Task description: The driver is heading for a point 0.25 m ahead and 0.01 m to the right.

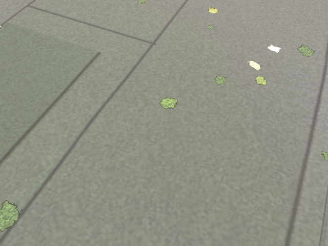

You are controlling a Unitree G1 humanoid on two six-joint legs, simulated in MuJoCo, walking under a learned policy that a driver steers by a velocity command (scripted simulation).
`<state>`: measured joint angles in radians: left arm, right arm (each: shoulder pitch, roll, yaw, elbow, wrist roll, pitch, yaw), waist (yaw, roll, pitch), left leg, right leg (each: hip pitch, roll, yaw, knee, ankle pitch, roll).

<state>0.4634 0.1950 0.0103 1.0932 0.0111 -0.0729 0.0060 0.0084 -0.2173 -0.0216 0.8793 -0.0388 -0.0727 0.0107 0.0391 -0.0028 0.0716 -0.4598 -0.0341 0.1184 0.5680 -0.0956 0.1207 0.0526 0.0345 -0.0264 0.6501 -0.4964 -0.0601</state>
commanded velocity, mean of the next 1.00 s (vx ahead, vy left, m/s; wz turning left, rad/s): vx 0.12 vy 0.00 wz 0.00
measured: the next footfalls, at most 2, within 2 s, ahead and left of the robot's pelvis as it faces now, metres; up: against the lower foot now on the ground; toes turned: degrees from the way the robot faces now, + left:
right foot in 0.46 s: +0.29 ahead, -0.09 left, +0.00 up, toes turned -2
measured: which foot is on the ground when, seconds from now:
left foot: down 0.00-1.00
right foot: up 0.00-0.44, down 0.46-1.00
